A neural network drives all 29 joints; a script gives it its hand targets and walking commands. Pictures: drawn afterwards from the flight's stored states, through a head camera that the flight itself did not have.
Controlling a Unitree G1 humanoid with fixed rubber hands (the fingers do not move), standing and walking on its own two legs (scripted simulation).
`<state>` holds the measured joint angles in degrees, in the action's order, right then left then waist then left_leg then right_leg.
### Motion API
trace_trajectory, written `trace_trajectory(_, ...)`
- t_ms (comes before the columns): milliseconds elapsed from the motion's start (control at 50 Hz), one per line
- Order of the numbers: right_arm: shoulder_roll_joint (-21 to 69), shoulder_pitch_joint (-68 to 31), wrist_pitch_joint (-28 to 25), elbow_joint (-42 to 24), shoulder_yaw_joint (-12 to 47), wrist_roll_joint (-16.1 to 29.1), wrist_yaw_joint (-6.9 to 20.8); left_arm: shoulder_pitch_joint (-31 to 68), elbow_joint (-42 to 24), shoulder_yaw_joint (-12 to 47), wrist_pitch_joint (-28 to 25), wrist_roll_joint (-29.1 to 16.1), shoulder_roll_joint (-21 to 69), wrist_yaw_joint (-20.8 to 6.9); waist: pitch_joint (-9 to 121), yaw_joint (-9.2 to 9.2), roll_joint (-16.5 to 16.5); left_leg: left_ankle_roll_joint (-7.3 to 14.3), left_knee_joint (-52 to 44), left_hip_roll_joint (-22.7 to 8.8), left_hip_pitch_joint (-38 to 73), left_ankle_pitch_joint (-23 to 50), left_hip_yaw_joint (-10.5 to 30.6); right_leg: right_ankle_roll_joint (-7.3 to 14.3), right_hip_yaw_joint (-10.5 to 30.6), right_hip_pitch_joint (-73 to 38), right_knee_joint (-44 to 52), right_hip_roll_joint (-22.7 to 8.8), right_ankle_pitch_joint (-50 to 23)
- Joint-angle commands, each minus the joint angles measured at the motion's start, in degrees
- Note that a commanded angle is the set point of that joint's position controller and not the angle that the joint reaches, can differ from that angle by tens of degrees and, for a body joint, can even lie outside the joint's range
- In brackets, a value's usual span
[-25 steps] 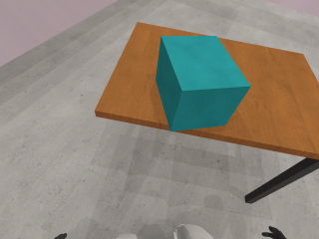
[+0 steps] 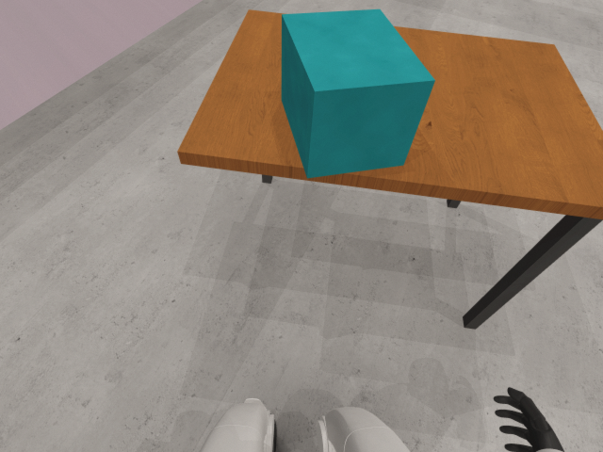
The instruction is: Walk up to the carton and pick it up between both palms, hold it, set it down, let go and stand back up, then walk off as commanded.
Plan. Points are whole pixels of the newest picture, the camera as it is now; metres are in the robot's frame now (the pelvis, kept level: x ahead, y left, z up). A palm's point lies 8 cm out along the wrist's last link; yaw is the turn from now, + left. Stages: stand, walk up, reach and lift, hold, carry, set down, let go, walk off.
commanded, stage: walk off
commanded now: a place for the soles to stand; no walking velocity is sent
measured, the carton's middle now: (344, 91) +0.73 -0.07 +0.05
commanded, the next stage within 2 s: none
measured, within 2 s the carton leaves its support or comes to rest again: neither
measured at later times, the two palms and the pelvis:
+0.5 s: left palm out of the picture -0.07 +0.25 -0.07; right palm out of the picture -0.09 -0.39 -0.13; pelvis -0.17 -0.06 +0.00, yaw -1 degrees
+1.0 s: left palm out of the picture -0.21 +0.28 -0.10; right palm out of the picture -0.26 -0.32 -0.06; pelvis -0.30 +0.00 +0.02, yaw -2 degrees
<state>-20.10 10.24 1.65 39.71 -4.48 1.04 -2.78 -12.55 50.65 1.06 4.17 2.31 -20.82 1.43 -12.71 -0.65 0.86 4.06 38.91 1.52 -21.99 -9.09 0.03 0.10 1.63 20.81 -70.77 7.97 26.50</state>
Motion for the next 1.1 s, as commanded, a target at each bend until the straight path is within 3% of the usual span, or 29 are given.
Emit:
trace_trajectory(0,-15.9,-9.1,0.7,-6.8,-4.3,-4.2,-0.7,-15.0,-2.6,-9.9,-0.8,-1.1,-13.6,-1.4,9.3,-3.23,-15.4,4.8,-23.1,-14.3,-7.3,-27.9,16.9,3.3,6.3,-9.3,18.0,-8.4,3.5)
trace_trajectory(40,-15.2,-9.5,1.7,-7.0,-4.4,-4.2,-0.6,-21.0,-1.2,-10.1,-1.1,-0.9,-13.2,-1.6,10.1,-6.0,-11.6,2.0,-13.0,-10.4,-11.0,-29.3,13.3,5.0,9.7,-12.5,31.0,-10.2,4.7)
trace_trajectory(60,-13.7,-10.6,2.3,-6.4,-4.1,-4.2,-0.8,-19.9,-0.3,-10.0,-1.2,-0.8,-13.9,-1.3,8.2,-6.05,-4.1,1.0,2.1,-5.2,-15.8,-32.4,9.7,6.1,14.8,-11.1,37.9,-11.7,7.5)
trace_trajectory(80,-11.1,-5.5,2.7,-5.5,-3.3,-3.1,-0.3,-11.7,-4.3,-10.5,-1.5,1.1,-16.9,-1.0,3.4,-3.75,12.8,-2.2,21.0,4.9,-19.1,-28.9,1.6,5.0,30.3,-0.1,49.8,-18.8,15.5)
trace_trajectory(100,-11.3,-3.2,3.1,-4.3,-3.8,-2.2,-0.4,-3.4,-8.2,-10.9,-1.5,1.4,-19.2,-0.4,0.7,-0.97,15.3,-4.1,33.0,8.6,-16.1,-27.0,8.8,6.3,38.7,12.0,58.1,-24.6,15.8)
trace_trajectory(120,-13.4,-2.4,2.9,-2.5,-4.6,-2.0,-0.1,0.7,-9.2,-11.6,-2.0,1.7,-21.7,-0.1,-0.5,0.15,9.4,-4.4,37.1,9.4,-12.4,-24.9,13.1,6.1,39.2,18.3,62.0,-26.0,20.8)
trace_trajectory(140,-14.5,-2.9,3.0,-1.6,-4.8,-2.2,0.1,4.2,-10.0,-12.4,-2.6,2.0,-22.6,0.2,-2.4,0.35,9.0,-4.3,42.1,10.2,-12.9,-20.3,15.1,3.3,37.6,21.0,63.2,-24.0,28.4)
trace_trajectory(200,-15.9,1.8,3.5,1.2,-4.9,-1.7,0.7,8.2,-10.7,-11.1,-3.9,1.3,-18.7,1.0,0.1,3.19,6.6,-4.3,43.0,9.8,-10.0,-11.9,16.7,-4.8,25.6,11.7,57.3,-18.2,13.8)
trace_trajectory(240,-16.1,3.5,3.3,2.3,-4.6,-1.5,0.8,7.8,-11.6,-11.2,-4.0,0.7,-17.6,1.1,2.8,2.36,7.4,-5.4,43.6,10.5,-13.2,-12.1,16.3,-3.4,27.9,3.0,55.7,-19.1,14.9)
trace_trajectory(320,-14.8,3.8,2.6,4.1,-3.8,-1.5,1.4,2.1,-11.1,-10.5,-4.0,0.0,-14.8,1.5,11.6,-1.16,7.3,-4.9,37.3,9.5,-11.4,-12.5,13.8,-2.8,23.5,-10.5,53.1,-17.8,7.8)
trace_trajectory(420,-15.5,9.1,3.5,6.7,-3.3,-1.8,2.0,4.7,-8.8,-10.5,-3.4,-0.6,-15.5,1.3,11.1,1.04,10.7,-4.2,29.8,9.1,-4.8,-15.0,10.1,-4.0,21.2,-8.2,56.8,-17.9,11.8)
trace_trajectory(440,-15.4,10.8,3.4,7.8,-2.9,-1.6,2.3,5.8,-9.5,-10.6,-3.2,-0.5,-15.3,1.4,11.6,1.19,11.2,-3.9,28.6,8.7,-2.2,-15.5,7.9,-2.3,19.1,-8.2,56.4,-18.3,10.0)
trace_trajectory(500,-16.6,16.2,3.8,8.8,-3.3,-1.6,2.2,6.8,-9.1,-10.1,-2.3,0.0,-16.1,1.2,12.1,2.33,13.7,-3.9,20.9,9.0,4.9,-20.4,1.9,-3.2,13.4,-5.2,58.8,-16.9,9.0)
trace_trajectory(540,-15.9,16.4,4.1,8.5,-2.8,-1.7,2.2,7.5,-8.9,-9.7,-2.0,0.4,-15.8,1.3,10.3,2.57,15.3,-3.4,17.6,8.4,8.1,-23.4,1.2,0.8,14.5,-1.9,59.0,-18.0,7.4)
trace_trajectory(640,-15.1,24.5,4.5,9.3,-2.8,-2.6,3.1,9.4,-8.9,-9.7,-1.0,1.5,-17.0,1.7,10.1,5.66,17.6,-0.3,0.4,6.0,18.7,-26.9,-6.2,-0.8,9.4,5.1,59.8,-17.0,10.5)
trace_trajectory(680,-14.5,26.9,4.7,9.8,-3.3,-3.2,3.4,10.0,-8.6,-8.7,-0.7,0.9,-15.5,2.5,7.8,8.73,6.3,4.4,-11.9,2.9,18.9,-22.4,-2.7,-3.3,7.2,8.4,43.5,-10.5,14.8)
trace_trajectory(700,-16.2,21.7,4.6,6.9,-3.7,-4.1,3.6,6.9,-7.4,-8.3,-0.8,0.7,-12.2,3.2,7.2,8.4,-15.5,8.8,-15.8,-6.8,6.3,-28.4,16.6,-0.4,2.5,8.7,9.5,-1.4,14.4)
trace_trajectory(720,-15.9,8.6,3.4,0.6,-2.2,-5.0,3.1,5.6,-9.2,-9.1,-0.8,-0.4,-10.3,3.6,-1.7,3.53,-14.4,10.8,-29.0,-14.7,-12.0,-41.8,38.3,-1.0,9.4,12.6,-7.4,6.8,7.9)
trace_trajectory(740,-21.1,0.7,2.7,-1.7,-3.7,-4.8,2.1,3.1,-8.1,-10.0,-0.8,-0.2,-14.3,4.0,-5.1,1.24,-15.7,8.3,-36.4,-18.1,-24.5,-50.6,42.9,-1.1,15.4,7.8,-16.4,6.0,7.7)
trace_trajectory(760,-21.0,-5.3,1.9,-4.3,-3.7,-5.1,1.2,-0.7,-7.1,-9.5,-1.3,-0.2,-15.5,3.8,-6.0,-1.3,-12.2,5.7,-36.2,-17.8,-27.2,-42.4,40.6,-1.3,17.5,3.9,-19.9,3.9,3.8)
trace_trajectory(780,-17.3,-8.0,1.7,-4.2,-3.0,-4.8,0.8,-1.5,-4.6,-9.2,-1.0,-0.9,-15.1,3.4,-6.2,-1.27,-9.2,1.0,-32.7,-13.3,-21.2,-33.1,31.4,-1.4,15.7,6.2,-17.3,3.6,-0.1)
trace_trajectory(800,-15.2,-6.7,1.2,-4.1,-3.3,-4.0,0.9,-5.3,-3.7,-9.3,-1.0,-0.9,-15.3,3.2,-3.4,-2.23,-8.3,-0.3,-29.5,-12.5,-15.1,-28.1,25.8,-0.9,14.0,6.7,-16.0,2.7,-3.2)
trace_trajectory(820,-13.6,-5.6,1.2,-3.8,-3.5,-3.9,1.3,-5.2,-2.0,-9.5,-1.6,-0.9,-16.8,3.0,-1.4,-0.84,-10.1,-1.9,-28.4,-9.5,-11.7,-26.8,19.7,-0.9,9.8,5.4,-14.3,1.2,-3.9)
trace_trajectory(920,-12.3,13.7,-0.4,-2.5,-4.2,-5.8,2.5,-5.8,-4.9,-10.1,-4.4,-1.1,-14.7,1.6,12.6,5.82,-11.7,1.1,-24.6,-11.0,23.8,-32.2,25.7,1.3,6.6,10.6,22.4,-3.0,2.9)
trace_trajectory(980,-13.7,15.4,0.2,-3.7,-4.0,-6.8,3.3,-8.9,-4.5,-10.1,-5.5,-0.6,-14.1,1.9,11.7,5.1,-11.7,0.2,-24.5,-9.6,23.8,-24.9,20.0,2.3,1.2,2.5,36.7,-3.6,2.5)
trace_trajectory(1020,-15.1,11.6,0.4,-5.1,-4.6,-5.9,3.8,-18.0,-1.7,-10.4,-5.9,-0.7,-14.4,2.1,12.6,0.66,-11.8,-5.2,-24.2,-6.9,14.3,-21.2,12.8,4.5,-3.1,-13.9,50.0,-3.6,-0.5)
trace_trajectory(1040,-14.4,9.8,0.5,-5.7,-3.9,-5.7,4.1,-20.0,-1.0,-10.8,-6.3,-1.3,-14.3,2.2,12.1,-0.77,-9.1,-4.1,-18.4,-6.0,6.1,-26.1,10.7,4.5,-0.1,-20.6,54.7,-5.9,-5.1)
trace_trajectory(1060,-12.2,11.6,0.1,-6.1,-3.3,-5.4,4.0,-18.6,-1.9,-10.8,-6.6,-1.8,-14.2,2.5,11.6,-1.23,0.7,-2.3,-4.2,-2.4,-2.1,-29.9,7.8,6.6,8.1,-25.9,57.1,-8.5,-7.5)
trace_trajectory(1080,-10.8,12.2,0.0,-6.3,-2.8,-4.4,4.3,-17.6,-2.7,-11.4,-6.9,-1.2,-17.9,2.8,11.6,-0.4,5.9,-3.9,15.6,3.7,-11.6,-26.2,1.7,11.2,27.4,-23.0,58.0,-20.3,4.7)
